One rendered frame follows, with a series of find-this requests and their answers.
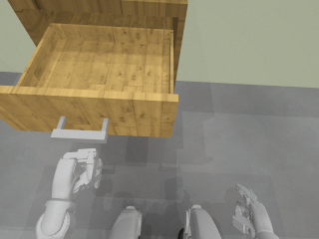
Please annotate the left robot thigh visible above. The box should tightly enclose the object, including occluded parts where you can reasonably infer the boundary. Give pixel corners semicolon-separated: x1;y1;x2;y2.
107;208;143;239

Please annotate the left robot forearm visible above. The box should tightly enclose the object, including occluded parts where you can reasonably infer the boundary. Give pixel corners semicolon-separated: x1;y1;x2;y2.
35;198;77;239

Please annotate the robot right hand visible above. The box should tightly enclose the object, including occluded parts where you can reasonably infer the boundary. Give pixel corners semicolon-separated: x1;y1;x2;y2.
232;183;274;238

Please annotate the drawer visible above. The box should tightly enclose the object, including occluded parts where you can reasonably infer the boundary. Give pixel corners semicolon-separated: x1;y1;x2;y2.
0;23;178;137

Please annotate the robot right shin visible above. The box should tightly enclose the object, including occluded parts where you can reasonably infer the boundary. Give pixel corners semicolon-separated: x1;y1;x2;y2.
182;204;201;239

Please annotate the cabinet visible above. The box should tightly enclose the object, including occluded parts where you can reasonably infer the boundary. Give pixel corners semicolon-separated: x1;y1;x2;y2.
7;0;188;93

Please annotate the robot left hand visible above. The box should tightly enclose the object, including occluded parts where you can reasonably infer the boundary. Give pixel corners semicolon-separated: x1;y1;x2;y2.
51;148;103;202

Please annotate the handle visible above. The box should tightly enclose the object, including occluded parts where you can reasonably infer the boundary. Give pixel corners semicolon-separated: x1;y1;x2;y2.
51;116;109;143

